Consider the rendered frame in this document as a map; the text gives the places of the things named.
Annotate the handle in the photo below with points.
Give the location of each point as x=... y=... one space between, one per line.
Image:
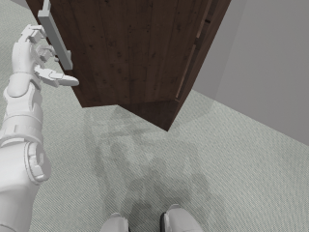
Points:
x=52 y=32

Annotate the robot right thigh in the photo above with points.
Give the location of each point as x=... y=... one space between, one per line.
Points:
x=180 y=220

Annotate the robot left forearm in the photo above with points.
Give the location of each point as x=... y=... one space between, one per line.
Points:
x=24 y=116

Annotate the left robot shin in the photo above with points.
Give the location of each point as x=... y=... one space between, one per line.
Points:
x=115 y=215

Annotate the cupboard door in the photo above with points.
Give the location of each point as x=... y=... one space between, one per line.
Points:
x=125 y=51

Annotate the left robot hand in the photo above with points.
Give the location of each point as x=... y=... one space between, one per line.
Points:
x=25 y=58

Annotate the left robot upper arm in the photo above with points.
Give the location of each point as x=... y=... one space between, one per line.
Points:
x=23 y=168

